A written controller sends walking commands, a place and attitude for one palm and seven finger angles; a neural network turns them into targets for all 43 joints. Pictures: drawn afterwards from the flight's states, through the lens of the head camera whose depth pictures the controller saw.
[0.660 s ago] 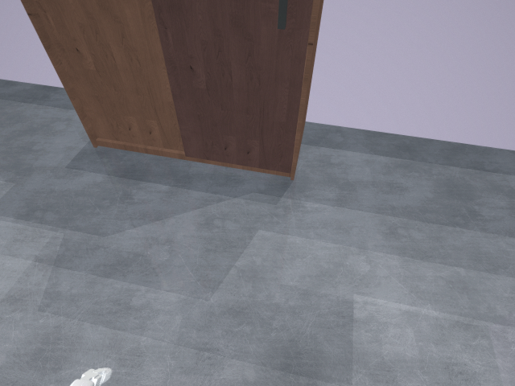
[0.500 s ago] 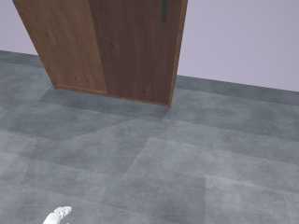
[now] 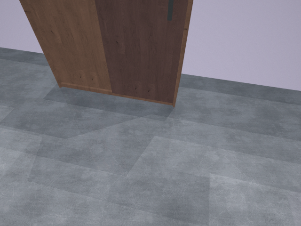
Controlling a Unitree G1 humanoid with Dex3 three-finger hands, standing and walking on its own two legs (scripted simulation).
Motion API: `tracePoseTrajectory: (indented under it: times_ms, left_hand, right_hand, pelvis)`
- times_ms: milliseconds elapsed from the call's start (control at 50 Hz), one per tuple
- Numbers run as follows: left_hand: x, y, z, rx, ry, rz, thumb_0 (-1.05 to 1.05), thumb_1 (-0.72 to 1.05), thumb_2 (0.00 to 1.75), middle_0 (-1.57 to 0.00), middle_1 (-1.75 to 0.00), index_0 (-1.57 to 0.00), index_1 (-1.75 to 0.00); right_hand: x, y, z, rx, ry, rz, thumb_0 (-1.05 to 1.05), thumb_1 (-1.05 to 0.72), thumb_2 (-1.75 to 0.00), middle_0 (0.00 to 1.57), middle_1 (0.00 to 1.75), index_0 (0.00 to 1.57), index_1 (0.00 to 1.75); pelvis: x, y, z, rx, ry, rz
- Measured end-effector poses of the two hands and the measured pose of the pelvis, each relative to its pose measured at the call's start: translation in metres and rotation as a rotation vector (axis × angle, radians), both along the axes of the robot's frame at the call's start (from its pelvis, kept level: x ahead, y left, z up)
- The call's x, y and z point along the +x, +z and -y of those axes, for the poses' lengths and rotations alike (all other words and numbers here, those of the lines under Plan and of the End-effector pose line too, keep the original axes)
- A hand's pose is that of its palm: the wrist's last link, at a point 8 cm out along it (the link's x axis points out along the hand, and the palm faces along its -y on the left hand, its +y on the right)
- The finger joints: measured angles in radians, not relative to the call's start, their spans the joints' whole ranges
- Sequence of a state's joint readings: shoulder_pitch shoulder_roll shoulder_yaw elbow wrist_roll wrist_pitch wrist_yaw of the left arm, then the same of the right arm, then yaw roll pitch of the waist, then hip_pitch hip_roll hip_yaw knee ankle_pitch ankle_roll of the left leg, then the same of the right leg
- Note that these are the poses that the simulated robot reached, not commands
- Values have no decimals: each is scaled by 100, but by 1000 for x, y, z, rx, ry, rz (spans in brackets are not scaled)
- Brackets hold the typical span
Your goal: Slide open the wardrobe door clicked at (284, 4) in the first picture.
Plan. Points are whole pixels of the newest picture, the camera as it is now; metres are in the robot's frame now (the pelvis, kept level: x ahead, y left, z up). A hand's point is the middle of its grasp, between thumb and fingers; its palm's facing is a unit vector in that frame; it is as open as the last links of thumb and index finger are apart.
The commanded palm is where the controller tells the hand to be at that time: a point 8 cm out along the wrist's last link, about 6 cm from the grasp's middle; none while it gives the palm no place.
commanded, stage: stand and wait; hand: right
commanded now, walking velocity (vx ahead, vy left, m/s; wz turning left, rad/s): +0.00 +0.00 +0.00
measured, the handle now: out of the picture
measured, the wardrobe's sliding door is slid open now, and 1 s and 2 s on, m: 0.00 0.00 0.00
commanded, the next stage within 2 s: look at it before walking up in 0.16 s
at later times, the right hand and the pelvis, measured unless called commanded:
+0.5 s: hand out of the picture +0.08 -0.24 -0.15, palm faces -0.03 +0.94 -0.33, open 7.4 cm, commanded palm none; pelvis -0.01 +0.00 +0.00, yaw +0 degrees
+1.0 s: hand out of the picture +0.07 -0.24 -0.16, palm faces -0.04 +0.95 -0.32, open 7.4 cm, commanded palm none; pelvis +0.00 +0.00 +0.00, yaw +2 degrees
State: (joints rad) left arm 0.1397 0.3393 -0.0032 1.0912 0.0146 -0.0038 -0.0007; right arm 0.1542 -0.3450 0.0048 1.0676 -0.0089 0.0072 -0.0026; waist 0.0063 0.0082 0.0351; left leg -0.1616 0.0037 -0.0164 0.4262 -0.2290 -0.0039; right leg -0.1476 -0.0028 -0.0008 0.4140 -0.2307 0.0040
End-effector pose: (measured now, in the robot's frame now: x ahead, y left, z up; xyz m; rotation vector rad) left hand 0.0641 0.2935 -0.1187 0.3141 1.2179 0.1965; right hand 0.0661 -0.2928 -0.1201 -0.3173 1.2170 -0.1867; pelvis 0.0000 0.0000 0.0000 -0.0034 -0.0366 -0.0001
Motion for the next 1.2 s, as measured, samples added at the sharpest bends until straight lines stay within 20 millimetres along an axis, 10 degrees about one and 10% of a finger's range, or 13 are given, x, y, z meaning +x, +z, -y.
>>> tracePoseTrajectory:
  times_ms: [940, 1200]
  left_hand:
    - [2, 1, 1, -8, 3, 7, 0, 91, 90, -21, -30, -21, -30]
    - [-39, -36, 21, -117, 191, -58, 0, 91, 90, -21, -30, -21, -30]
  right_hand:
    - [-1, 0, -5, 5, 2, -8, 1, -91, -89, 20, 30, 20, 30]
    - [-2, -28, -59, 107, 44, -167, 1, -91, -89, 19, 30, 20, 30]
  pelvis:
    - [-1, 2, -3, 1, 12, -4]
    - [42, -16, -18, -11, 161, -25]
